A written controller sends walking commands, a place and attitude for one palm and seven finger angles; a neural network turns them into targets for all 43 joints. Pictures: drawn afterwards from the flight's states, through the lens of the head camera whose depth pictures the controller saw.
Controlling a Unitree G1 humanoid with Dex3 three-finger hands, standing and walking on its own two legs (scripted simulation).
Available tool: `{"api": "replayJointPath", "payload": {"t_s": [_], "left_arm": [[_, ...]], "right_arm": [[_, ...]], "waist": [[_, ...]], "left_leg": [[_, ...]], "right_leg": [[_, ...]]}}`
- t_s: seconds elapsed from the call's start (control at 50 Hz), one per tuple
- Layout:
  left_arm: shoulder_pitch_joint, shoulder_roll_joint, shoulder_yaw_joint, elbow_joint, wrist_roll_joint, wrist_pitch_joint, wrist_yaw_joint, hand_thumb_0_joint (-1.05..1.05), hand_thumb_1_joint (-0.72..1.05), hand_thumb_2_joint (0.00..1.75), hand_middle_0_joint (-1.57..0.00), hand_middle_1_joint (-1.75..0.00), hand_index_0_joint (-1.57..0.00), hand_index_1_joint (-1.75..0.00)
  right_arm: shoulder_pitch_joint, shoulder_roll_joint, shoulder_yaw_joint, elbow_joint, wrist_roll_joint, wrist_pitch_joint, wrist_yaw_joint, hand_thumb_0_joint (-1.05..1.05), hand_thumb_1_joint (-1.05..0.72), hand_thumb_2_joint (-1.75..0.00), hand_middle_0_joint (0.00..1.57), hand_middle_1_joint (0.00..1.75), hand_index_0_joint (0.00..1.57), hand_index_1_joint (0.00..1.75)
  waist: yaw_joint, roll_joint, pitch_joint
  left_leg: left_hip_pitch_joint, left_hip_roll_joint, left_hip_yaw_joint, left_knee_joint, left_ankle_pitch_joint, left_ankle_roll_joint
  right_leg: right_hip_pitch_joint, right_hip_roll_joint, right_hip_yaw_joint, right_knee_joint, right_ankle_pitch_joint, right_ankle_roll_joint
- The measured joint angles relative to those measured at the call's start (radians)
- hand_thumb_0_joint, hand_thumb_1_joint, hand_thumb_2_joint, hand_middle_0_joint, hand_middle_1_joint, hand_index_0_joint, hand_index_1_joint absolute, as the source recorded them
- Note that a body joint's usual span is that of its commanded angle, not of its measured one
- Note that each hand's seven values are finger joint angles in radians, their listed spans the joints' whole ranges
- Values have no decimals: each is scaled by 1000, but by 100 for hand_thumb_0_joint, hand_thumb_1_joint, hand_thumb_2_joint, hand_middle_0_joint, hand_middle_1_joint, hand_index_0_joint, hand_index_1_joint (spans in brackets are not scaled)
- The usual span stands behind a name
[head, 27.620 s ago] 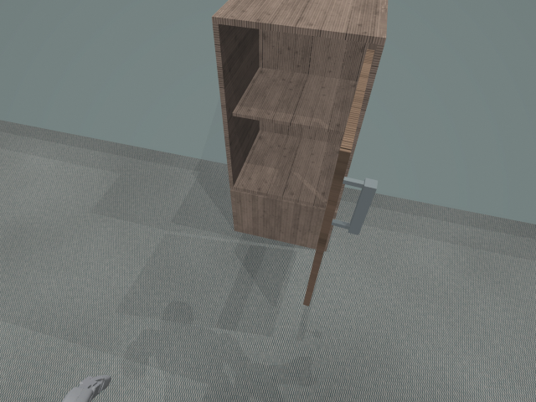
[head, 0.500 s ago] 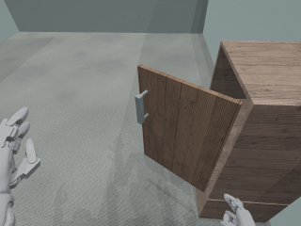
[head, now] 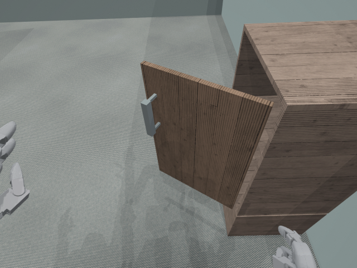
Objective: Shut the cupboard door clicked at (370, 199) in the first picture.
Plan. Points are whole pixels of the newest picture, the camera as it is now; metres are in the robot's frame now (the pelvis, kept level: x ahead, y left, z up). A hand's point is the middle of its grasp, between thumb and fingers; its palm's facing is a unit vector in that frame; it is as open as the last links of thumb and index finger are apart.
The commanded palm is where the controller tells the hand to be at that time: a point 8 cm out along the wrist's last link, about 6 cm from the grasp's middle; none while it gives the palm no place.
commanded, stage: step back with the hand held close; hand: left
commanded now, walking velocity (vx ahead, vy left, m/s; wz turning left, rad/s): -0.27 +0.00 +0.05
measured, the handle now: (152, 115) +0.59 +0.13 -0.03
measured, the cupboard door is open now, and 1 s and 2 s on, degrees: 57 57 57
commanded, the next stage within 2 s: stop stepping back and stand still in 0.92 s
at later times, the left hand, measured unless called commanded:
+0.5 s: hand out of the picture +0.12 +0.31 +0.16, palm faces +0.48 -0.74 -0.48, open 7.5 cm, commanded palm +0.05 +0.34 +0.18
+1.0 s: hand out of the picture +0.03 +0.25 +0.17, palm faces +0.29 -0.82 -0.48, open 7.5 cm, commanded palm -0.05 +0.30 +0.18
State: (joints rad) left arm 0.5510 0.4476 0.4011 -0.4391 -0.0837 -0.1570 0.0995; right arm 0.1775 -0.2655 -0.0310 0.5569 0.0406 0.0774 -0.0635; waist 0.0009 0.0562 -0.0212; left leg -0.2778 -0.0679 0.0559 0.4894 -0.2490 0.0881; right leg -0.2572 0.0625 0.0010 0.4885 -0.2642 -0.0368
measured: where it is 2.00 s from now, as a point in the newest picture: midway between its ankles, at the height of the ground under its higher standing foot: outside the picture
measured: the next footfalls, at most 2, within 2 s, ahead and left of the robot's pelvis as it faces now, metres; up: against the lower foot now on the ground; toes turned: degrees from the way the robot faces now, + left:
right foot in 0.78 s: -0.21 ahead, -0.12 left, +0.00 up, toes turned -1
left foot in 1.24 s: -0.15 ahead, +0.13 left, +0.00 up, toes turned +2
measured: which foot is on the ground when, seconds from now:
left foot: down 0.00-1.00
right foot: down 0.00-0.66, up 0.68-0.76, down 0.78-1.00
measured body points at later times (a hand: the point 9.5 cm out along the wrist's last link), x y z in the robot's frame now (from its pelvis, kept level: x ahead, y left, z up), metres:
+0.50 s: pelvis -0.07 +0.03 -0.01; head -0.06 +0.05 +0.44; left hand +0.09 +0.35 +0.19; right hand +0.10 -0.21 -0.09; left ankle +0.00 +0.06 -0.74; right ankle -0.05 -0.10 -0.74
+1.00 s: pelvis -0.18 +0.00 -0.01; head -0.14 +0.04 +0.43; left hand +0.01 +0.29 +0.19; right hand +0.01 -0.23 -0.08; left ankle +0.00 +0.06 -0.74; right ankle -0.25 -0.12 -0.74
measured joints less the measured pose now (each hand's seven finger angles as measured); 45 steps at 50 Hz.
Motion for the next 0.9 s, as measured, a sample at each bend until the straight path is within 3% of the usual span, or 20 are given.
{"api": "replayJointPath", "payload": {"t_s": [0.16, 0.3, 0.46, 0.62, 0.72, 0.82, 0.86, 0.9], "left_arm": [[19, 11, 9, -17, 1, 2, 17, 1, 88, 90, -22, -30, -21, -30], [6, -11, 6, -27, 35, -21, 29, 1, 88, 90, -22, -30, -21, -30], [-56, -18, 44, -39, 62, -52, 30, 1, 88, 90, -22, -30, -21, -30], [-41, -7, 66, -78, 51, -89, 16, 1, 88, 90, -21, -30, -21, -30], [-36, -10, 56, -95, 56, -88, 4, 1, 88, 90, -22, -30, -21, -30], [-17, 14, 94, -129, 31, -111, 11, 1, 88, 90, -22, -30, -21, -30], [-27, 22, 99, -136, 21, -124, 14, 1, 88, 90, -22, -30, -21, -30], [-50, 18, 75, -134, 18, -126, 13, 1, 88, 90, -21, -30, -21, -30]], "right_arm": [[5, 11, 9, -23, 2, 8, -7, 1, -90, -89, 20, 30, 20, 30], [39, 15, 24, -28, -9, -23, -17, 1, -90, -89, 20, 30, 21, 30], [70, 33, 29, -7, -23, -58, -9, 1, -90, -89, 20, 30, 21, 30], [23, 56, 31, 9, -32, -85, 9, 1, -90, -89, 20, 30, 21, 30], [16, 57, 25, 15, -43, -100, 13, 1, -90, -89, 20, 30, 21, 30], [-6, 68, 27, 20, -42, -124, 20, 1, -90, -89, 20, 30, 21, 30], [-37, 70, 30, 24, -40, -138, 22, 1, -90, -89, 20, 30, 21, 30], [-68, 64, 25, 37, -38, -148, 24, 1, -90, -89, 20, 30, 21, 30]], "waist": [[-7, -28, -11], [4, -37, -6], [-1, -45, 13], [13, -65, 54], [9, -58, 22], [19, -81, -27], [28, -93, -15], [21, -67, 21]], "left_leg": [[-48, 1, 10, 34, 17, 14], [-94, -4, 3, 65, 37, 36], [-148, -26, -17, 99, 59, 52], [-186, -8, -2, 88, 106, 51], [-219, 11, -14, 72, 134, 45], [-290, 38, -1, 9, 203, 22], [-316, 51, 16, -23, 243, 14], [-314, 72, 2, -61, 289, 10]], "right_leg": [[-45, -1, 3, 26, 23, 10], [-80, -7, -7, 43, 44, 30], [-91, 13, 62, 118, -7, 45], [-112, 27, 88, 128, 4, 51], [-55, 34, 74, 205, -74, 45], [77, 13, 45, 41, -138, 29], [89, 6, 40, -40, -146, 30], [77, 31, 28, -53, -115, 33]]}}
